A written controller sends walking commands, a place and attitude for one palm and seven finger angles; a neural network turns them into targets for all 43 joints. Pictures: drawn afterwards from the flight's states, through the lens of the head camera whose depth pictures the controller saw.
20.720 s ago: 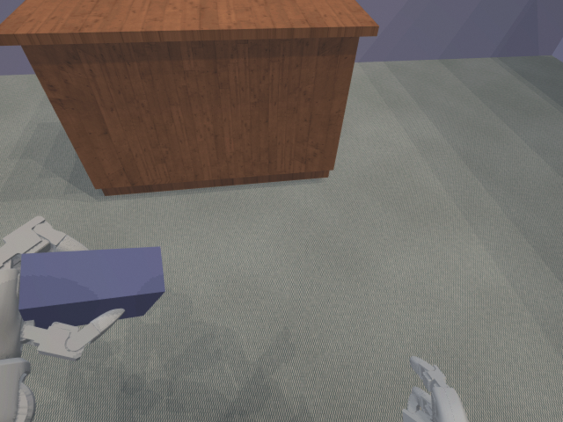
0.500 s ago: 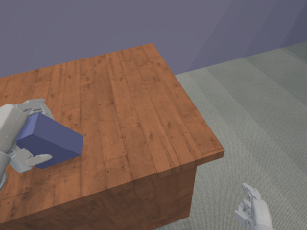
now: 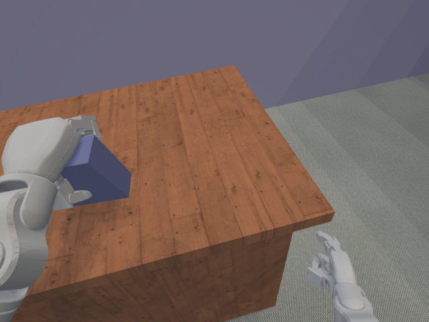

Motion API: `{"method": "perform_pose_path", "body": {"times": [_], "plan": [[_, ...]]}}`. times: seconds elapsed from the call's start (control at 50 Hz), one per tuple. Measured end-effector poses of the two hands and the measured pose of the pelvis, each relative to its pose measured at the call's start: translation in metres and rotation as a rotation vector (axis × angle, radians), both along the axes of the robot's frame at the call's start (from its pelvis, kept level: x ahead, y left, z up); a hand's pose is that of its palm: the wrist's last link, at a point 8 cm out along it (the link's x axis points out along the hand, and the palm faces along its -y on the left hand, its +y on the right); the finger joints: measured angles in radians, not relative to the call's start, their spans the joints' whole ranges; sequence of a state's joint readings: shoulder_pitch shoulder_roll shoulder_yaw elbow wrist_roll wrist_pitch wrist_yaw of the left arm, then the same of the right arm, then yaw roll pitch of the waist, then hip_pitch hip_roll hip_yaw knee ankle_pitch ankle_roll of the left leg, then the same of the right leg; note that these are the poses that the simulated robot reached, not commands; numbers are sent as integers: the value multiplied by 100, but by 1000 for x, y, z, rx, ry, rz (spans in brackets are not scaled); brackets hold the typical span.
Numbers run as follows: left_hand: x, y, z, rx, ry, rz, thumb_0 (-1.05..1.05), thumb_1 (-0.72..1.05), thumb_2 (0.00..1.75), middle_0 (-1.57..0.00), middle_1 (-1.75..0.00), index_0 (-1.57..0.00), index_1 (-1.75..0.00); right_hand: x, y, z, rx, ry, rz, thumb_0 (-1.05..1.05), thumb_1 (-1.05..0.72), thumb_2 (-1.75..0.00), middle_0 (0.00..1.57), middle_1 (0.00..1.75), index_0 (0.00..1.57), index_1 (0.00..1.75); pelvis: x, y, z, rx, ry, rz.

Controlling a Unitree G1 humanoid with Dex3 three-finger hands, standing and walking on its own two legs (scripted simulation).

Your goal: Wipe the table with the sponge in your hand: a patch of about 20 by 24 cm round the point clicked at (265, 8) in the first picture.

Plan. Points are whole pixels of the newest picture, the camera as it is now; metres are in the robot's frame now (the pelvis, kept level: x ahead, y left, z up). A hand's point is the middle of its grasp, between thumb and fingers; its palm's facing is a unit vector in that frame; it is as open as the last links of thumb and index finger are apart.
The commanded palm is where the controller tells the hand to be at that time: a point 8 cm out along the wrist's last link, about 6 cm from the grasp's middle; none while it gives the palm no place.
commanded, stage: turn the palm down, sponge in hand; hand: left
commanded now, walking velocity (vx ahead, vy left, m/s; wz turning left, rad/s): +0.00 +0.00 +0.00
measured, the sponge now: (85, 180) +0.25 +0.27 +0.17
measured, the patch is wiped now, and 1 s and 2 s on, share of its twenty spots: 0.00 0.00 0.00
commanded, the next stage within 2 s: move the sponge above the wiping area in 0.58 s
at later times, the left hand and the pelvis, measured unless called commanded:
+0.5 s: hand (76, 150) +0.25 +0.25 +0.25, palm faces +0.30 +0.03 -0.95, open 9.2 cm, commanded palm +0.19 +0.24 +0.29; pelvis +0.00 -0.03 +0.00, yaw +0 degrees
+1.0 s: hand (58, 150) +0.25 +0.28 +0.24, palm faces +0.30 +0.02 -0.95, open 9.2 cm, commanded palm +0.20 +0.26 +0.28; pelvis +0.01 -0.03 +0.00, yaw -1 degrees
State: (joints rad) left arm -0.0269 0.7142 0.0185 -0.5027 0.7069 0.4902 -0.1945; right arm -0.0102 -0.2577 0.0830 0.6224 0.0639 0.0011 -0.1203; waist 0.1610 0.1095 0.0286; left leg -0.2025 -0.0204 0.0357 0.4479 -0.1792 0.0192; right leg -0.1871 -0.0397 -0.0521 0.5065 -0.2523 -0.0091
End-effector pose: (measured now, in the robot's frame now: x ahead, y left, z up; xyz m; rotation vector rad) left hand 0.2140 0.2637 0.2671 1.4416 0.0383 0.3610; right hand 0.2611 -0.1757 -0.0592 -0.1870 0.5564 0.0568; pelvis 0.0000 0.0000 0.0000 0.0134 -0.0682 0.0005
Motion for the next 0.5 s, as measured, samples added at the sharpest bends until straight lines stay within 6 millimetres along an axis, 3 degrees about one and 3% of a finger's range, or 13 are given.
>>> {"method": "perform_pose_path", "body": {"times": [0.08,0.14,0.22,0.3,0.36,0.42,0.5], "plan": [[-1,10,29,32,-105,75,0,-42,104,-82,-140,-82,-140,0,-2,0,21,7,10,2,-91,-90,20,30,17,29,-1,-5,1,0,2,-1],[-4,20,36,17,-123,155,0,-42,104,-82,-140,-82,-140,-1,-5,0,43,10,15,2,-91,-90,20,30,18,29,-2,-9,1,-1,11,-2],[-7,18,13,-27,-44,195,0,-42,104,-82,-140,-81,-140,-3,-12,-3,58,9,14,2,-91,-90,20,30,19,29,-3,-14,1,-1,17,4],[-6,-7,-24,-60,78,125,0,-42,104,-82,-140,-81,-140,-5,-20,-7,42,8,12,2,-91,-90,20,30,19,29,-4,-19,0,3,11,6],[-4,-26,-31,-13,104,52,0,-42,104,-82,-140,-82,-140,-4,-24,-8,22,5,16,2,-91,-90,20,30,19,30,-2,-24,-1,6,1,4],[-2,-33,-13,66,48,28,0,-43,104,-82,-140,-82,-140,-2,-29,-9,22,3,18,2,-91,-90,20,30,20,30,-1,-29,-2,7,-8,-4],[0,-26,25,94,-86,85,0,-43,104,-82,-139,-82,-140,0,-35,-8,50,1,7,2,-91,-90,20,30,20,30,2,-34,-1,6,-11,-6]]}}
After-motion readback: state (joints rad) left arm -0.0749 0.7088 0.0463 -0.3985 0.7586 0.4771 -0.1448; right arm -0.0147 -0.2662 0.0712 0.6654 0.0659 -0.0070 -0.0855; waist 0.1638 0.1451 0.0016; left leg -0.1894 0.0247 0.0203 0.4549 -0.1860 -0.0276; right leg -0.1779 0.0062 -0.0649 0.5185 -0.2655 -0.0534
